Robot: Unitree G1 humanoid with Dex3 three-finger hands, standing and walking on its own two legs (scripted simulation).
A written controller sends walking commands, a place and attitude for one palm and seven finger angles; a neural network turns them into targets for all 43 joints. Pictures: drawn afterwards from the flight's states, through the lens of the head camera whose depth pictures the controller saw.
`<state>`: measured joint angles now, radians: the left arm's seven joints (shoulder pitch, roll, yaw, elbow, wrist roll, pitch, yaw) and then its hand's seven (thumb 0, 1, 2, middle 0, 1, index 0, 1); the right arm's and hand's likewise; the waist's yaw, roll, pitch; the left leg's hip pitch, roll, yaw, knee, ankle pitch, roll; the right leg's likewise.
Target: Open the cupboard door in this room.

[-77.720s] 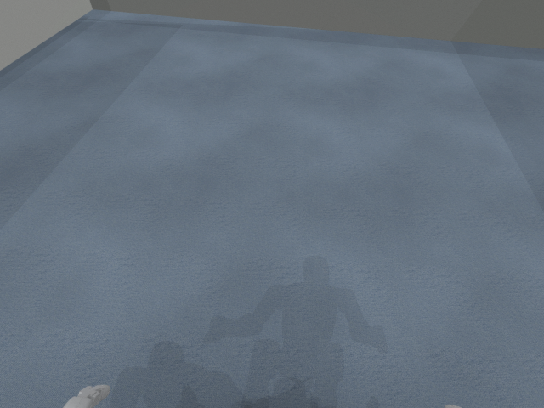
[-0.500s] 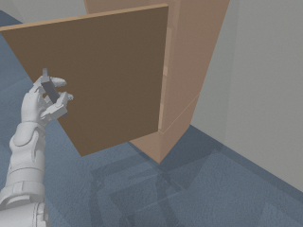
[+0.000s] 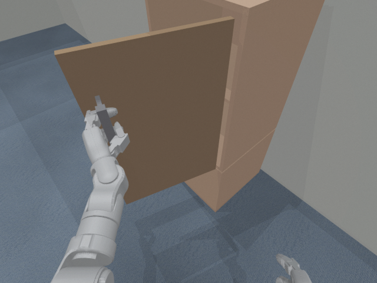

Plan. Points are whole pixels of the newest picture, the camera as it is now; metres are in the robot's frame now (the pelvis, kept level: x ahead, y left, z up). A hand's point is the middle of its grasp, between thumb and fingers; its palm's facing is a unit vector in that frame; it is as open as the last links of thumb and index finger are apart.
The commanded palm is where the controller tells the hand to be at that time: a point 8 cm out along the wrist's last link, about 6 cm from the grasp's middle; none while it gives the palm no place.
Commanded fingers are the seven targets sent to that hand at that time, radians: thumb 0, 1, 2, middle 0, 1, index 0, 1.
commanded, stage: pull the door open along its arc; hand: left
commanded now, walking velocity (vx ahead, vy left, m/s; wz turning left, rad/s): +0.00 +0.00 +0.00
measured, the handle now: (107, 124) +0.44 +0.21 +0.11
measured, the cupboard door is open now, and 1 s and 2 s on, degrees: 73 90 92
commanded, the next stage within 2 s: open thumb and fingers to let go in 0.64 s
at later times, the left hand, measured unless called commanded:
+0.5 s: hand (132, 153) +0.35 +0.13 +0.11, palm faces +0.35 -0.93 +0.05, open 5.8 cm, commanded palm +0.28 +0.18 +0.10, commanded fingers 0.00 0.90 0.90 -0.40 -1.35 -0.40 -1.35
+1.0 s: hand (148, 165) +0.32 +0.09 +0.11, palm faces +0.40 -0.92 -0.03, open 7.3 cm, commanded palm +0.27 +0.13 +0.10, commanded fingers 0.00 -0.08 0.48 -0.33 -1.25 -0.33 -1.25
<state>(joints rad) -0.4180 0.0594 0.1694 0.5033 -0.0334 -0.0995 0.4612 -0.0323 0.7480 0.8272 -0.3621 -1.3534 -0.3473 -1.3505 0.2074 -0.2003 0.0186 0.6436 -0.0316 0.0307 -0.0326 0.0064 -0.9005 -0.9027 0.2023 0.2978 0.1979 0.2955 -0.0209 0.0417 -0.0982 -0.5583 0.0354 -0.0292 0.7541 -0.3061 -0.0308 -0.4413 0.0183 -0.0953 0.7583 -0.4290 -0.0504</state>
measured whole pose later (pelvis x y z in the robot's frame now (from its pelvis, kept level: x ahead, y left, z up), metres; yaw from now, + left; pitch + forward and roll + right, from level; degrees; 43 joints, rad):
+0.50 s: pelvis +0.02 +0.02 +0.01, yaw -3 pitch +4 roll +0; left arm -0.08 -0.01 0.04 0.21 -0.07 -0.15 0.41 -0.01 0.72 0.74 -0.35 -1.35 -0.35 -1.34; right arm 0.28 -0.23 -0.02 0.63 -0.02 0.01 -0.01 0.01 -0.90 -0.90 0.20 0.30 0.19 0.29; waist -0.01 0.05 -0.09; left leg -0.42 0.04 0.04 0.67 -0.31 -0.01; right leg -0.33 0.01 -0.03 0.67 -0.40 -0.03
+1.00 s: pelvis +0.02 +0.01 +0.01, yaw +0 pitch +2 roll +0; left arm 0.02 -0.11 -0.21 -0.02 0.07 0.09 0.59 0.00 0.47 0.71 -0.37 -1.31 -0.36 -1.31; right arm 0.13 -0.15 0.03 0.57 -0.04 0.12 0.01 0.01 -0.90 -0.90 0.20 0.30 0.20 0.30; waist 0.03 0.04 -0.07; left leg -0.43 0.02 -0.02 0.73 -0.33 -0.01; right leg -0.31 0.00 -0.08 0.71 -0.44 -0.03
